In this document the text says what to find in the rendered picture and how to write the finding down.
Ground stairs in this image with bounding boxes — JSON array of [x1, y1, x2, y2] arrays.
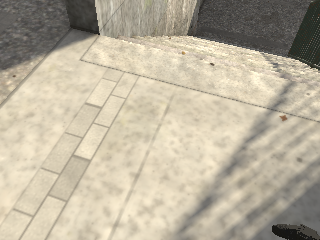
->
[[117, 35, 320, 87]]

